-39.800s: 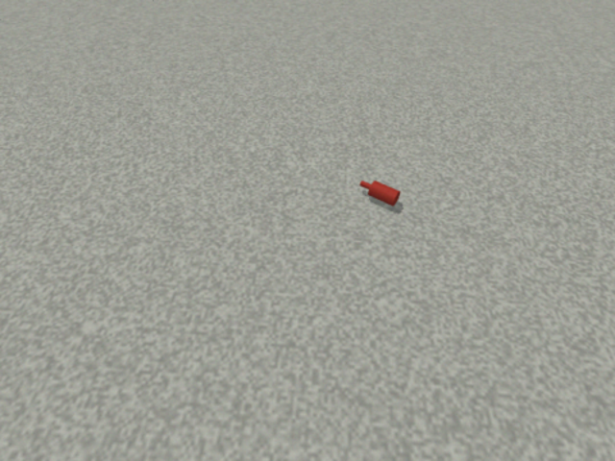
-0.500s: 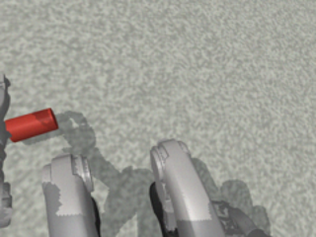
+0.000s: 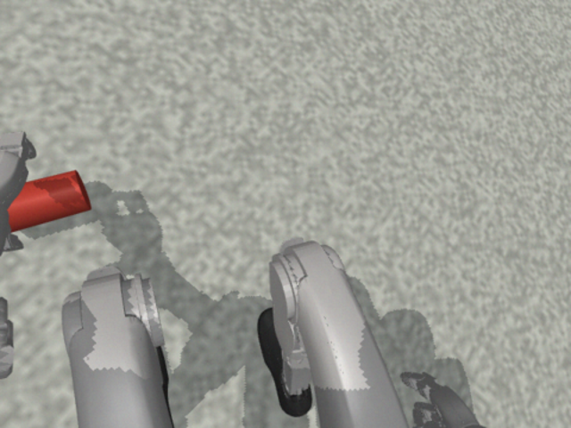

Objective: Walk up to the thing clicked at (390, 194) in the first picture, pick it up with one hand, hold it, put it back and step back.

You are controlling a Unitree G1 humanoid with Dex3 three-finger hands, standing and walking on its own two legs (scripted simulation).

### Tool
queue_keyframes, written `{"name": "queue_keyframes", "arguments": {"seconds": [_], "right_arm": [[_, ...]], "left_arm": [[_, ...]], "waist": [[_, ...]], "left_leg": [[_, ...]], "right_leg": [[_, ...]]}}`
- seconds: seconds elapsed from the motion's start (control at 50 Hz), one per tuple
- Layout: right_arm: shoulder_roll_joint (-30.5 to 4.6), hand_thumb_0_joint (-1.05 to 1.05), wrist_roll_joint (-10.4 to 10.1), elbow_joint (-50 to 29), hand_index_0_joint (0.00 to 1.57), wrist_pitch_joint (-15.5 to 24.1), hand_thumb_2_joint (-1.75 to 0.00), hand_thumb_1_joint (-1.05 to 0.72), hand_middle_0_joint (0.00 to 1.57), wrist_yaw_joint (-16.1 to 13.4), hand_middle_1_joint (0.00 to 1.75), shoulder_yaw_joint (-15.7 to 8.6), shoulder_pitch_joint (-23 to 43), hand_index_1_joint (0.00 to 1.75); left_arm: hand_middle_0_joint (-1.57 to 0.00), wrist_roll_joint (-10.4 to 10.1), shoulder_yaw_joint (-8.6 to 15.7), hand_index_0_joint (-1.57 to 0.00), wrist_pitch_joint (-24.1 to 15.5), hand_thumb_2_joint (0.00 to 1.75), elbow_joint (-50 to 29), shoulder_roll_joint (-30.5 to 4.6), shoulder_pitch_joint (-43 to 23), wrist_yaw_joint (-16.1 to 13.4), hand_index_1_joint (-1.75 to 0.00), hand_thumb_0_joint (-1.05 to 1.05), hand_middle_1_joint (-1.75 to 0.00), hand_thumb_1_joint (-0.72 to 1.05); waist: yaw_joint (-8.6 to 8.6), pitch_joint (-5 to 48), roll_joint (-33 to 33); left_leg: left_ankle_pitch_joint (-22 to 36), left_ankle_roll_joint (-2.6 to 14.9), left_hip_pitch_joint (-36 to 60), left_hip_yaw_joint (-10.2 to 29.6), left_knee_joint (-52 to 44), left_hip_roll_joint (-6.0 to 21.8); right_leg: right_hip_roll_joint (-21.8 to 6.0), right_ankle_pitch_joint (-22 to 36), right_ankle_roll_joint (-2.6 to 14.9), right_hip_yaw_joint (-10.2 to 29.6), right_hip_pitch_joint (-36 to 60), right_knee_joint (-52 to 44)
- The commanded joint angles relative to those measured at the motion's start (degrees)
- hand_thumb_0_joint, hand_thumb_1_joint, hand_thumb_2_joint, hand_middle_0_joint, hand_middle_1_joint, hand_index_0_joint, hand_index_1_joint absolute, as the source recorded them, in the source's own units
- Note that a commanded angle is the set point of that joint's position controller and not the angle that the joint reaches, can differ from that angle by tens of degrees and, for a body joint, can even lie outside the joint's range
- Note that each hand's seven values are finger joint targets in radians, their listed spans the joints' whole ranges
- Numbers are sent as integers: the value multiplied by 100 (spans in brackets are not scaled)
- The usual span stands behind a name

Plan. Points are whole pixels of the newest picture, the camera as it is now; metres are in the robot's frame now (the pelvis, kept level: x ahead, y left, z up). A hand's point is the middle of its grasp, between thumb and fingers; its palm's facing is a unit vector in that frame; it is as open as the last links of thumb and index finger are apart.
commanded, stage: home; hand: left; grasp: from above
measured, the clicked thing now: (24, 205) +0.48 +0.33 -0.30
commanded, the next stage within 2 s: none
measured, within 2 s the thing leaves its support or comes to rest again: neither
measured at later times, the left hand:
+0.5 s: hand out of the picture +0.39 +0.29 -0.02, palm faces -0.34 -0.41 -0.85, open 10.3 cm
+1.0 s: hand out of the picture +0.26 +0.24 +0.19, palm faces +0.06 -0.92 -0.39, open 7.4 cm
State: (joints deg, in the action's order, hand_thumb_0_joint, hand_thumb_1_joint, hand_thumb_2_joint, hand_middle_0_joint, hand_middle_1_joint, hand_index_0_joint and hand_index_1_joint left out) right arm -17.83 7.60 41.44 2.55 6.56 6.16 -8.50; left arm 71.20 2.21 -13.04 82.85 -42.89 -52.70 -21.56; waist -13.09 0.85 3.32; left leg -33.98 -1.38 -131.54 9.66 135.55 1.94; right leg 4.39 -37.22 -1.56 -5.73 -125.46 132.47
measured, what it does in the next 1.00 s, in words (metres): rises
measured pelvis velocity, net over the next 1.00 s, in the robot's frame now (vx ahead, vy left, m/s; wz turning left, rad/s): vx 0.05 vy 0.01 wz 0.14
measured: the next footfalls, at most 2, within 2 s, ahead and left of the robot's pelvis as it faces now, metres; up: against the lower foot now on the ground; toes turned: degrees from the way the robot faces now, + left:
none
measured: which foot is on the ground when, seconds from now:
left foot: down 0.00-1.00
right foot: down 0.00-1.00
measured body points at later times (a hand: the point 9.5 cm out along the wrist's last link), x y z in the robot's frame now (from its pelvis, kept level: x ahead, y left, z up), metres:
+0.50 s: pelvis +0.02 +0.00 +0.10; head +0.20 +0.04 +0.51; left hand +0.41 +0.31 +0.02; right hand +0.14 -0.24 -0.04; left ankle +0.10 +0.14 -0.30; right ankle +0.11 -0.11 -0.30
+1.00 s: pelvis +0.05 +0.01 +0.28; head +0.13 +0.05 +0.72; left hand +0.25 +0.29 +0.22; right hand +0.27 -0.19 +0.20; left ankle +0.10 +0.14 -0.30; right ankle +0.11 -0.12 -0.30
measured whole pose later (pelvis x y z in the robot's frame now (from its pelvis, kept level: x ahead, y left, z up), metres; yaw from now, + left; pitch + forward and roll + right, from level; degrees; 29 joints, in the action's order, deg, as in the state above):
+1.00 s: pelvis +0.05 +0.01 +0.28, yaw +8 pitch +22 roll -4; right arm -11.7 -2.5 32.2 6.3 -3.8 1.9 -7.7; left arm 6.0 0.6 17.9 9.4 -17.7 8.8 -4.6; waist -2.7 11.8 -1.8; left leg -31.8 -0.7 -74.6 4.5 84.5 1.9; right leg 1.7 -34.5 -0.7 -2.6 -69.3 81.9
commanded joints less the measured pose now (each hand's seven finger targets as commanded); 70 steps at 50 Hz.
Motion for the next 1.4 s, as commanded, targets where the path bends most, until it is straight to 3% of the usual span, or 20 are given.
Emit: {"name": "queue_keyframes", "arguments": {"seconds": [0.0,0.08,0.1,0.18,0.2,0.26,0.3,0.36,0.4,0.46,0.5,0.62,0.7,0.8,0.9,0.96,1.14,1.22,1.32,1.38], "right_arm": [[-1290,0,160,-88,20,210,-89,-89,20,-78,30,-396,-922,30],[-1344,0,132,-126,20,260,-89,-88,20,-37,30,-623,-896,30],[-1320,0,108,-130,20,252,-89,-89,20,-20,30,-669,-931,30],[-1215,0,-28,-49,20,182,-90,-89,20,46,30,-828,-1130,30],[-1164,0,-48,-14,20,169,-90,-89,20,63,30,-821,-1229,30],[-1030,0,-223,-18,20,113,-90,-89,20,84,30,-916,-1350,30],[-974,0,-367,-164,20,73,-90,-89,20,90,30,-1012,-1285,30],[-843,0,-555,-424,20,12,-90,-89,20,51,30,-1036,-1013,30],[-866,0,-641,-562,20,-24,-90,-90,20,-37,30,-1063,-889,30],[-750,0,-719,-782,20,-16,-90,-90,20,-154,30,-1077,-668,30],[-708,0,-763,-881,20,20,-90,-90,20,-251,30,-1088,-557,30],[-626,0,-872,-1076,20,145,-90,-90,20,-539,30,-1064,-182,30],[-638,0,-930,-1271,20,279,-90,-90,20,-731,30,-1054,60,30],[-517,0,-994,-1469,20,456,-90,-90,20,-950,30,-938,185,30],[-344,0,-1001,-1531,20,613,-90,-90,20,-1134,30,-831,45,30],[-253,0,-996,-1601,20,701,-90,-90,20,-1252,30,-745,-60,30],[-96,0,-978,-1837,20,908,-90,-90,20,-1633,30,-606,-516,30],[-45,0,-936,-1961,20,1003,-90,-90,20,-1740,30,-612,-626,30],[-47,0,-863,-2024,20,1131,-90,-90,20,-1789,30,-641,-657,30],[-106,0,-843,-2044,20,1195,-90,-90,20,-1792,30,-693,-639,30]], "left_arm": [[-8,25,518,-9,-36,97,-1190,-1674,-2164,-731,-97,0,-99,-49],[-20,-174,698,-22,293,91,-2029,-1783,-1950,-899,-85,0,-87,-35],[-16,-241,687,-17,420,89,-2002,-1649,-1670,-880,-89,0,-91,-40],[-24,-534,618,-22,838,90,-2290,-1433,-1465,-636,-64,0,-62,-10],[-23,-662,516,-21,949,86,-2127,-1163,-1209,-519,-61,0,-59,-12],[-21,-1214,357,-20,1196,81,-2270,-673,-585,-62,-51,0,-50,3],[-21,-1695,311,-20,1322,84,-2948,-492,-69,289,-48,0,-47,19],[-21,-2425,17,-20,1524,88,-3419,140,1096,893,-44,0,-43,43],[-21,-2832,248,-20,1559,90,-4247,-57,1221,1178,-39,0,-38,59],[-20,-3391,36,-20,1551,88,-5213,432,1782,1496,-30,0,-30,83],[-20,-3710,249,-20,1502,90,-5811,427,2000,1546,-30,0,-30,90],[-20,-4198,429,-20,1639,90,-6763,782,2900,1435,-30,0,-30,90],[-20,-4823,243,-20,1977,90,-7432,1222,3530,1494,-30,0,-30,90],[-20,-5808,133,-20,2475,91,-8087,1493,4516,1620,-30,0,-30,90],[-20,-6496,222,-20,2795,90,-8421,1669,5329,1605,-30,0,-30,90],[-20,-6737,294,-20,2948,90,-8533,1850,5763,1576,-30,0,-30,90],[-20,-7419,394,-20,3510,90,-9481,2382,7287,1627,-30,0,-30,90],[-20,-7527,401,-20,3649,90,-9975,2437,7824,1702,-30,0,-30,90],[-20,-7484,317,-20,3685,90,-10155,2530,8214,1834,-30,0,-30,90],[-20,-7456,233,-20,3697,90,-10136,2564,8201,1924,-30,0,-30,90]], "waist": [[8,3975,-2491],[230,4986,-3064],[278,5074,-3011],[412,5155,-2810],[398,5008,-2607],[525,4827,-2013],[729,5058,-1727],[691,4409,-868],[768,4339,-631],[778,4146,-482],[866,4102,-614],[1046,3883,-1393],[989,3702,-1430],[894,3296,-1067],[844,2833,-973],[878,2479,-925],[936,2119,-883],[977,1895,-901],[1031,1515,-726],[944,1332,-624]], "left_leg": [[94,140,3243,-559,-1299,-60],[332,95,3947,-593,-1440,-17],[430,106,3973,-621,-1442,-20],[466,181,3874,-695,-1690,-30],[538,210,3841,-708,-1735,-44],[594,279,3760,-716,-2061,-84],[589,313,3852,-727,-2319,-107],[391,411,3451,-736,-2618,-112],[298,442,3418,-690,-2793,-99],[268,440,3770,-686,-3169,-70],[300,416,4168,-708,-3411,-87],[-194,263,5542,-472,-4626,-19],[-702,244,6244,-234,-5352,-8],[-478,273,6815,-385,-5921,-67],[40,259,7462,-464,-6501,-81],[177,260,7771,-429,-6959,-101],[1571,200,9219,-569,-8032,-130],[2211,191,9645,-646,-8304,-154],[2328,212,9839,-636,-8569,-153],[2272,208,9943,-631,-8698,-135]], "right_leg": [[83,452,419,-398,1309,-1312],[35,750,457,-437,1346,-1211],[36,867,458,-417,1415,-1246],[30,950,445,-357,1615,-1560],[51,1032,427,-336,1780,-1686],[69,1055,395,-259,2196,-2086],[76,1036,384,-162,2688,-2381],[96,970,301,-47,3252,-2877],[74,918,282,31,3477,-3096],[43,925,273,121,3829,-3480],[2,904,307,201,4004,-3774],[-104,472,349,227,4077,-4196],[-118,244,306,209,4404,-4671],[-149,256,277,326,5343,-5603],[-168,603,279,388,6150,-6346],[-194,686,283,391,6641,-6783],[-185,1862,243,280,8266,-7943],[-175,2399,223,230,8725,-8332],[-171,2445,220,182,8927,-8580],[-163,2350,208,152,8891,-8659]]}}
